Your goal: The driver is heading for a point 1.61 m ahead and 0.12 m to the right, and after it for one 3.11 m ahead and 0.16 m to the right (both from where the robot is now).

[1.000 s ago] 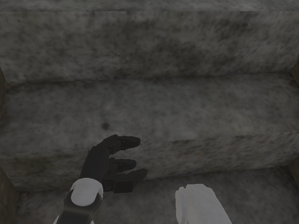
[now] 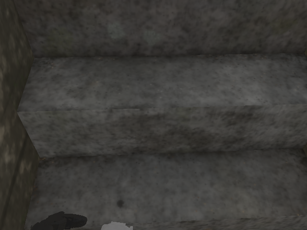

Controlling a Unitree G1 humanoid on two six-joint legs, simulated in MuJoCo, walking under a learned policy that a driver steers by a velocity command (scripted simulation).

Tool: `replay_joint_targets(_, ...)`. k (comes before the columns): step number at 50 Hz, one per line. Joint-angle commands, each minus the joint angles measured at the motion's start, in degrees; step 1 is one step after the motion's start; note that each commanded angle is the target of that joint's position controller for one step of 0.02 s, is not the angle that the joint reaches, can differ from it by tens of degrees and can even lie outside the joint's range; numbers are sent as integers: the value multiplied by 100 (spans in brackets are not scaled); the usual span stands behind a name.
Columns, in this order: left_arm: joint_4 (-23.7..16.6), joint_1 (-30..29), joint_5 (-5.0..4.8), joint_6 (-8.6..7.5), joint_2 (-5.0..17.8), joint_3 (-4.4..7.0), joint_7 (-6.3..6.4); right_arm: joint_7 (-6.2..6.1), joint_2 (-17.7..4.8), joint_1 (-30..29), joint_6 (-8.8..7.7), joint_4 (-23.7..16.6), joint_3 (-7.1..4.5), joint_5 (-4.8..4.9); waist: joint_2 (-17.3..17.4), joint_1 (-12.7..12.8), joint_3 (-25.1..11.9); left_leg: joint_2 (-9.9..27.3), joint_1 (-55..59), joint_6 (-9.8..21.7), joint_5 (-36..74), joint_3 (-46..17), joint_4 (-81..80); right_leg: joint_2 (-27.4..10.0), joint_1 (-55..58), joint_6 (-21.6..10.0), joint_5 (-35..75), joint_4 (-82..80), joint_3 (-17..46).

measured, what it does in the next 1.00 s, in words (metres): steps on the spot: left foot, then right foot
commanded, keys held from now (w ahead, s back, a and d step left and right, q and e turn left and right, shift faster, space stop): w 0.08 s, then no key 0.36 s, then e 0.12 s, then w+e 0.44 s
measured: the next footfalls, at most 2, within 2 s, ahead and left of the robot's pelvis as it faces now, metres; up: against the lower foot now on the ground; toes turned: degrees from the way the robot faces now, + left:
left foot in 0.34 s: +0.03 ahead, +0.16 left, +0.00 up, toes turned +12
right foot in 0.80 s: +0.01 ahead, -0.12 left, +0.00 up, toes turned -2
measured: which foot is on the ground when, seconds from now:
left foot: up 0.00-0.32, down 0.34-0.80, up 0.82-1.00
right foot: down 0.00-0.56, up 0.58-0.78, down 0.80-1.00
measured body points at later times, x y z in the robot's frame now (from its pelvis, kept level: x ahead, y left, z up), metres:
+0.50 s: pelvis +0.03 +0.04 +0.00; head +0.05 +0.03 +0.45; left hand +0.06 +0.27 -0.14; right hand +0.22 -0.12 -0.12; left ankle -0.01 +0.15 -0.72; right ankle -0.03 -0.09 -0.71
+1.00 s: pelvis +0.06 -0.04 +0.01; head +0.07 -0.05 +0.46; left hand -0.07 +0.16 -0.13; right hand +0.26 -0.25 -0.08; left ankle +0.02 +0.08 -0.35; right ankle -0.03 -0.12 -0.72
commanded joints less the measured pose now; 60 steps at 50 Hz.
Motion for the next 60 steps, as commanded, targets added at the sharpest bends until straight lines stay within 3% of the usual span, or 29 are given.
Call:
replay_joint_targets(1,84,562,-271,-491,786,345,216,209,-564,-358,-235,-258,-272,111,-43,496,-69,383,-468,281,-204,-308,-1926,-1241,2278,-448,2330,-1432,1554)
replay_joint_targets(4,1045,2070,74,-390,958,647,190,133,-293,-494,-183,-307,-228,-184,-709,924,595,108,-1388,1078,-69,-612,-1297,-1893,2801,-1588,1110,-2020,2316)
replay_joint_targets(7,1237,1584,247,-502,61,449,66,-8,-141,-343,-94,-281,-178,-352,-68,468,197,134,-1209,1350,161,-783,-741,-1777,2510,-1609,2445,-1647,1759)
replay_joint_targets(11,519,-606,-263,-583,-241,328,254,109,226,-864,84,-577,-22,-226,252,-464,-595,1248,2116,403,-466,699,-4986,-954,569,-618,5064,-1220,357)
replay_joint_targets(13,1292,602,-278,-500,208,570,312,195,648,-1103,232,-634,70,-187,-310,-291,-287,1221,3446,452,-307,1159,-6842,-1225,394,-682,6004,-1273,605)
replay_joint_targets(15,1588,1182,-359,-368,473,762,165,174,226,-860,160,-450,-66,-55,81,-129,-322,858,3612,739,411,1445,-8574,-1079,1484,-644,6216,-714,380)
replay_joint_targets(17,1958,1980,-369,-266,403,878,46,-11,98,-1251,86,-455,-117,-95,-504,222,-463,752,4112,1153,1344,1460,-10849,-1374,2531,-763,7556,-121,714)
replay_joint_targets(19,2048,3087,-15,-330,-451,695,-23,-20,-421,-643,-84,-70,-257,-6,573,903,-1758,1607,7207,2362,5418,567,-9552,-868,834,45,4436,784,201)
replay_joint_targets(21,2005,2462,-381,-336,-1132,379,-81,369,337,-1230,-186,48,-146,-94,1080,954,-808,2008,6533,2144,5517,467,-9676,-719,-248,540,744,878,249)
replay_joint_targets(23,1937,1925,-499,-351,-887,404,6,472,371,-1406,-224,19,-237,-61,713,759,-192,1836,6664,1715,4142,555,-9781,-664,-860,572,706,272,307)
replay_joint_targets(25,1396,1186,-379,-378,-757,425,248,342,-304,-1047,-67,65,-479,-64,400,465,-537,2262,6943,2086,3991,101,-9988,-538,-987,684,670,626,344)
replay_joint_targets(30,1165,1365,-313,-303,-613,600,655,254,-415,-768,33,-84,-735,-260,667,343,-269,3031,6241,2967,2409,-477,-10684,-211,-1013,716,-75,1205,505)
replay_joint_targets(31,1220,1832,-328,-328,-591,738,770,113,-618,-977,-46,-258,-843,-325,1237,443,-221,3193,5872,3098,1589,-431,-11090,-163,-710,589,-666,1623,454)
replay_joint_targets(34,1235,1677,-166,-200,-670,859,842,-18,-262,-1315,-225,-329,-772,-321,1031,590,441,3294,5051,2691,-1846,-633,-12004,-538,-683,80,-609,2059,901)
replay_joint_targets(36,1160,1777,-172,-224,-639,953,694,32,-174,-2073,-232,-629,-743,-219,734,1008,399,2747,4963,2422,-2004,253,-11815,-215,221,-46,-488,505,399)
replay_joint_targets(39,1530,2272,-153,-379,-758,1012,469,192,-102,-1720,52,-672,-798,-466,596,865,416,2602,4893,2506,-1335,929,-10655,254,1046,-251,719,-548,54)
replay_joint_targets(41,1703,3254,-179,-465,-571,1044,442,154,408,-1362,122,-670,-826,-645,-691,831,-49,1637,3550,1739,-1102,1888,-7377,-1052,1984,-1549,2749,-1443,2867)
replay_joint_targets(42,1863,3808,-360,-445,198,1222,377,130,406,-1487,-22,-823,-743,-544,-1645,1319,312,841,1567,1339,-2029,1412,-4607,-2083,2337,-2481,2158,-2072,4994)
replay_joint_targets(43,2068,4030,-327,-401,451,1193,191,260,880,-1241,-122,-398,-545,-519,-1663,1490,389,667,54,1673,-1655,247,-1112,-1941,2105,-2501,-57,-2158,5426)
replay_joint_targets(45,2251,4080,73,-268,-274,779,5,229,428,-1975,-378,-452,-577,-529,-531,1568,523,469,-1762,2256,-1403,381,376,-1482,2230,-1705,-603,-1903,4177)
replay_joint_targets(47,2468,3918,19,-366,-912,539,-2,105,376,-2951,-551,-881,-531,-403,-258,1169,495,722,-2090,2550,-2247,880,390,-1314,2215,-1325,2187,-1456,3326)
replay_joint_targets(49,2801,3860,187,-311,-751,487,134,53,653,-3020,-413,-1208,-277,-346,-658,785,422,712,-2304,2585,-2766,674,724,-1350,1586,-1287,3068,-1665,3123)
replay_joint_targets(50,3281,5402,106,-280,-737,388,279,108,240,-4023,-332,-1451,-262,-506,-174,1413,-354,591,-3070,2556,-3279,849,781,-1376,2910,-1420,4760,-1066,3776)
replay_joint_targets(52,3675,6650,114,-320,-559,348,509,131,379,-4781,-316,-1718,-66,-696,-491,1570,-1218,384,-3878,2278,-4267,1304,36,-1187,4769,-1322,8122,-253,3570)
replay_joint_targets(54,3364,5687,227,-420,-449,366,541,144,551,-4039,-221,-1569,6,-651,-466,888,-1424,575,-1981,2384,-3278,1306,-2322,-926,3470,-1121,8350,-684,3259)
replay_joint_targets(55,2718,3693,201,-302,-395,306,340,77,739,-2724,93,-1245,22,-595,-272,-100,-1377,585,1372,2550,-1864,1102,-4416,-837,510,-1284,8303,-1684,2975)
replay_joint_targets(56,2408,3031,10,-202,-216,305,251,104,768,-3063,411,-1325,-17,-543,-342,-207,-1220,311,3157,2080,-2316,1250,-5863,-951,-1153,-1934,8410,-2593,3525)
replay_joint_targets(58,2380,2931,308,-112,-98,316,187,162,611,-2550,693,-960,-193,-284,-307,-204,-1895,-25,4369,1841,-898,1123,-6674,-787,-235,-1616,9922,-2079,2975)
replay_joint_targets(60,2100,2613,633,-91,-549,168,24,256,-3,-646,949,-59,-440,-351,613,-65,-2782,472,6988,2288,1141,219,-7686,-103,-1380,-1099,9871,-440,2415)
Keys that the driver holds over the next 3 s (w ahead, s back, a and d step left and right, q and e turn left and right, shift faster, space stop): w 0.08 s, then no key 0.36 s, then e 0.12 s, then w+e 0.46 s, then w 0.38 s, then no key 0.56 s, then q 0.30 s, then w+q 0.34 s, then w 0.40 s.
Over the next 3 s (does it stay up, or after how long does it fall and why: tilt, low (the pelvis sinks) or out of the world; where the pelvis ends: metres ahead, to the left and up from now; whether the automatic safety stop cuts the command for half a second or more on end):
stays up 0.10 -0.10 0.10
